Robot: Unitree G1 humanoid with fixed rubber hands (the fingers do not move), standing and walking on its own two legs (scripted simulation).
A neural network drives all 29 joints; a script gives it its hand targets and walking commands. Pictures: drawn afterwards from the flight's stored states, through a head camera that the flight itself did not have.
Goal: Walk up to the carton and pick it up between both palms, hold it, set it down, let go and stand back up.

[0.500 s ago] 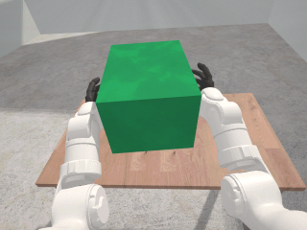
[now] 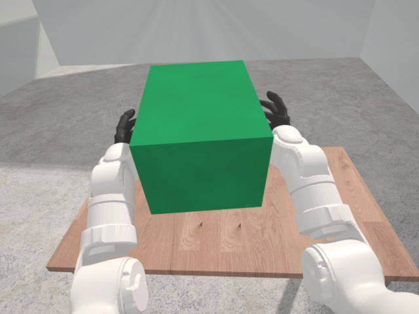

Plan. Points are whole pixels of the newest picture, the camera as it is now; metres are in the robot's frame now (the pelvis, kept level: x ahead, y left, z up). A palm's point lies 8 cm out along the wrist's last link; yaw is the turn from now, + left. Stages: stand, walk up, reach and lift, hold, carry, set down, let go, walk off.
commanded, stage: hold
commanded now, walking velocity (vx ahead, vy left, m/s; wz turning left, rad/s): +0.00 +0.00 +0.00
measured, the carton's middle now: (201, 130) +0.39 +0.03 +0.22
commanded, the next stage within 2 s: none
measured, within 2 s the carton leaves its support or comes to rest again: neither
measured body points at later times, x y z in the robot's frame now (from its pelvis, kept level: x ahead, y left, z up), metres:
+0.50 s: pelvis +0.01 +0.00 +0.00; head -0.07 -0.01 +0.44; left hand +0.37 +0.17 +0.23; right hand +0.37 -0.12 +0.23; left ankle +0.01 +0.14 -0.74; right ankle +0.06 -0.10 -0.74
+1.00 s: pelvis +0.02 +0.00 +0.00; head -0.07 +0.00 +0.44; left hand +0.38 +0.16 +0.23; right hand +0.38 -0.13 +0.22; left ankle +0.01 +0.14 -0.74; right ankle +0.06 -0.10 -0.74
